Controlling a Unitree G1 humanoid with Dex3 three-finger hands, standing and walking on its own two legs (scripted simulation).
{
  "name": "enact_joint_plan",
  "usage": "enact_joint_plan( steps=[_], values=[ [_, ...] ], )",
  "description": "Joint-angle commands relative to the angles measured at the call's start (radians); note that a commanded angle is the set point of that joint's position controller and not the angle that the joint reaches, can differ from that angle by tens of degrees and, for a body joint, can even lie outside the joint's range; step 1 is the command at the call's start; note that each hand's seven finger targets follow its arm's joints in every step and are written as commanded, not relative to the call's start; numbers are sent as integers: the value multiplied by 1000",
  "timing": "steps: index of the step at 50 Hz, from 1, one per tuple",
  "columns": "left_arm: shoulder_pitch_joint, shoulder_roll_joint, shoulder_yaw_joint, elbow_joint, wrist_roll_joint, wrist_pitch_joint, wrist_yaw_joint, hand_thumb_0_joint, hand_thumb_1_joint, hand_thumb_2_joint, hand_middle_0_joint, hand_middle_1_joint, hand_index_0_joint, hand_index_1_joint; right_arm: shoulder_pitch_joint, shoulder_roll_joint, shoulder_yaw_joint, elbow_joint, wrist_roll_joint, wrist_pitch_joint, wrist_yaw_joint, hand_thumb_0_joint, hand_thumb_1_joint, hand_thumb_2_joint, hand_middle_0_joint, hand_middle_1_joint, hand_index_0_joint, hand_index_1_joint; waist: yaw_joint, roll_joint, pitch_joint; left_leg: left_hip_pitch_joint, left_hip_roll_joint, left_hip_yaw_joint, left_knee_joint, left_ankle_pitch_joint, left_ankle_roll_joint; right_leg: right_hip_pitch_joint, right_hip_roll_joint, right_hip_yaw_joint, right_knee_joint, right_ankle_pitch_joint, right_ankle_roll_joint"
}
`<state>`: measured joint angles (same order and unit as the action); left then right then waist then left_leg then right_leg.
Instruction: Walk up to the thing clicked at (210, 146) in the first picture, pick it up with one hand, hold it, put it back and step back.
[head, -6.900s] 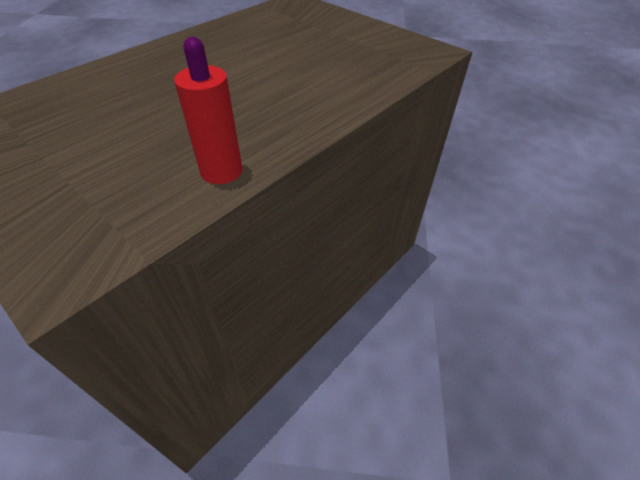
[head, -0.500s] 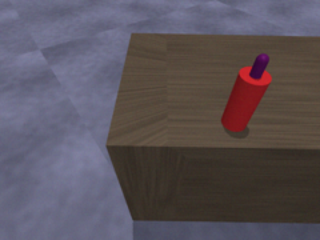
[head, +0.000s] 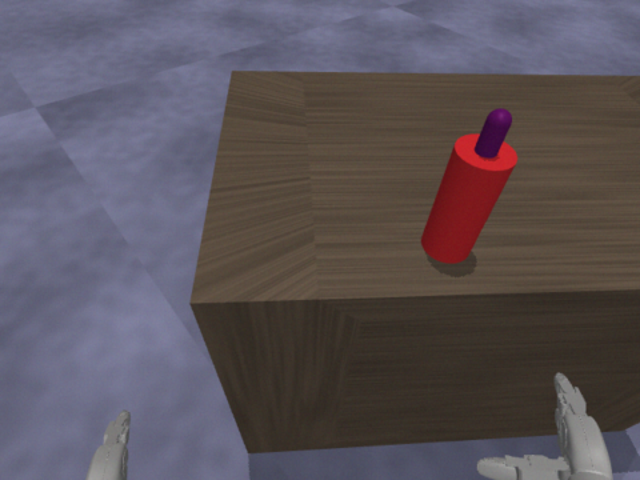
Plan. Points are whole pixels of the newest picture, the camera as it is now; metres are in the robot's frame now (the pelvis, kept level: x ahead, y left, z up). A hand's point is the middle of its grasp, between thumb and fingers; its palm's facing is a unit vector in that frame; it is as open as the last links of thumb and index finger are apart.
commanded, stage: rise first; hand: right
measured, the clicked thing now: (469, 188) +0.44 -0.21 +0.14
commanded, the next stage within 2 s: go down in 1.44 s
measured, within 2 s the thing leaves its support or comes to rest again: neither
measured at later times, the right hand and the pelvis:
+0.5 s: hand (579, 387) +0.20 -0.26 +0.08, palm faces +0.35 +0.83 -0.43, open 17.7 cm; pelvis +0.01 +0.01 +0.00, yaw -1 degrees
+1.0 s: hand out of the picture +0.17 -0.26 +0.16, palm faces +0.42 +0.79 -0.44, open 17.7 cm; pelvis -0.02 +0.01 +0.00, yaw -1 degrees
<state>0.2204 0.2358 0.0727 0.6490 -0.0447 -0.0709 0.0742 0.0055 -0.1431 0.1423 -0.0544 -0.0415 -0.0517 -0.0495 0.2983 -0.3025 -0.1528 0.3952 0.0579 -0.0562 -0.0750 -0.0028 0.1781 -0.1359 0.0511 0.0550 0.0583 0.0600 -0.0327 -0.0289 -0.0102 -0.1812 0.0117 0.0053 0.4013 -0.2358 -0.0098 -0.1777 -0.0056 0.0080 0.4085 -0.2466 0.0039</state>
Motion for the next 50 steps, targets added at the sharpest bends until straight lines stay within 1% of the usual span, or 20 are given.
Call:
enact_joint_plan(
  steps=[1,2,4,8,9,14,17,19,21,23,27,30,32,34,36,39,44,46,48,50],
  values=[
    [-110,163,64,-215,7,-62,23,0,-556,42,-64,-44,-52,-57,-85,-222,-119,-367,3,-79,-22,0,556,-43,34,56,41,56,-9,-13,-98,69,-8,39,-40,216,15,60,16,-30,-51,244,-14],
    [-84,178,88,-195,11,-61,26,0,-558,42,-63,-43,-51,-55,-59,-239,-150,-375,3,-80,-25,0,572,-40,34,56,40,56,-7,-6,-92,71,-9,39,-37,227,14,58,14,-29,-47,260,-16],
    [-30,127,65,-176,13,-57,13,0,-566,39,-61,-45,-51,-56,15,-182,-121,-416,4,-85,-14,0,597,-35,33,57,40,57,-7,0,-72,74,-11,45,-34,238,13,59,12,-31,-46,274,-16],
    [53,133,97,-158,12,-44,-3,0,-568,38,-58,-42,-48,-53,98,-181,-148,-507,3,-99,9,0,611,-29,31,58,39,58,1,10,-69,78,-11,51,-24,286,10,72,13,-34,-39,322,-15],
    [6,159,121,-175,13,-45,-2,0,-563,33,-57,-43,-49,-51,66,-198,-172,-554,8,-105,11,0,611,-27,31,58,39,58,1,6,-70,73,-7,46,-25,298,6,73,16,-36,-35,328,-17],
    [-110,147,110,-237,15,-49,-7,0,-572,47,-53,-40,-40,-52,29,-203,-197,-669,5,-135,14,0,611,-24,31,59,40,59,-17,14,-77,90,-5,46,-28,271,9,80,13,-27,-44,317,-15],
    [-64,113,91,-192,18,-44,-8,0,-575,49,-54,-41,-41,-55,76,-214,-223,-692,4,-155,12,0,611,-26,33,58,40,58,-27,-1,-71,106,-1,44,-22,293,10,84,17,-29,-36,339,-14],
    [-46,177,151,-198,23,-43,0,0,-574,49,-53,-42,-41,-55,93,-242,-261,-692,4,-160,12,0,611,-24,33,58,40,58,-20,33,-90,113,1,43,-15,333,7,92,16,-27,-27,370,-17],
    [-24,116,102,-177,22,-40,-12,0,-574,48,-52,-42,-41,-54,104,-235,-270,-725,4,-169,19,0,611,-22,34,58,41,58,-34,-1,-88,126,7,42,-12,359,6,87,23,-32,-23,385,-17],
    [-6,135,139,-168,18,-36,-13,0,-576,52,-53,-42,-40,-55,124,-237,-279,-739,4,-176,25,0,611,-24,34,58,41,58,-25,3,-88,119,10,41,-9,385,4,88,24,-35,-22,396,-19],
    [-32,105,111,-186,16,-36,-22,0,-576,49,-54,-41,-41,-54,101,-232,-289,-776,9,-192,32,0,611,-24,37,57,43,57,-27,11,-47,104,5,44,-29,302,3,69,23,-33,-34,330,-21],
    [-15,123,133,-189,14,-35,-25,0,-566,36,-54,-38,-44,-48,95,-240,-301,-804,11,-206,36,0,611,-22,37,57,43,57,-20,0,-40,95,3,46,-29,280,7,75,22,-32,-40,317,-19],
    [-21,81,99,-191,11,-35,-32,0,-569,43,-53,-41,-42,-52,94,-230,-299,-816,10,-215,41,0,611,-23,38,57,44,57,-26,-11,-28,88,5,47,-28,265,8,72,23,-32,-43,303,-18],
    [-27,135,150,-192,13,-38,-26,0,-568,41,-54,-40,-43,-51,78,-251,-326,-827,14,-221,39,0,611,-23,39,57,44,57,-18,8,-37,87,2,48,-32,246,8,74,21,-29,-45,285,-20],
    [-26,105,116,-210,14,-42,-33,0,-566,40,-53,-39,-44,-49,69,-253,-337,-849,13,-231,40,0,611,-23,39,57,45,57,-30,-1,-41,95,2,52,-31,236,11,70,21,-25,-49,280,-18],
    [-39,147,166,-190,13,-47,-28,0,-564,40,-52,-38,-44,-47,64,-263,-347,-850,17,-244,38,0,611,-23,39,57,45,57,-26,-3,-22,78,-1,53,-38,189,14,61,21,-25,-58,236,-18],
    [-52,73,99,-217,11,-59,-36,0,-562,39,-52,-38,-44,-46,14,-249,-338,-872,14,-270,41,0,611,-23,39,57,45,58,-27,13,-4,70,-1,51,-54,123,13,52,23,-24,-69,172,-24],
    [-46,119,146,-191,13,-61,-29,0,-561,44,-51,-40,-44,-48,22,-259,-349,-862,14,-276,37,0,611,-25,39,58,46,58,-24,-17,-12,68,0,50,-50,119,16,57,22,-24,-72,168,-19],
    [-58,126,145,-209,13,-67,-30,0,-554,38,-51,-39,-45,-44,1,-271,-361,-865,15,-281,38,0,611,-25,39,59,46,59,-28,-8,-23,77,-5,53,-49,117,17,50,18,-18,-75,167,-19],
    [-43,78,104,-201,12,-69,-35,0,-557,45,-50,-41,-44,-47,-10,-261,-360,-866,12,-290,39,0,611,-27,40,59,46,59,-33,-19,-2,70,-1,53,-57,89,18,47,23,-23,-81,140,-19]
  ],
)
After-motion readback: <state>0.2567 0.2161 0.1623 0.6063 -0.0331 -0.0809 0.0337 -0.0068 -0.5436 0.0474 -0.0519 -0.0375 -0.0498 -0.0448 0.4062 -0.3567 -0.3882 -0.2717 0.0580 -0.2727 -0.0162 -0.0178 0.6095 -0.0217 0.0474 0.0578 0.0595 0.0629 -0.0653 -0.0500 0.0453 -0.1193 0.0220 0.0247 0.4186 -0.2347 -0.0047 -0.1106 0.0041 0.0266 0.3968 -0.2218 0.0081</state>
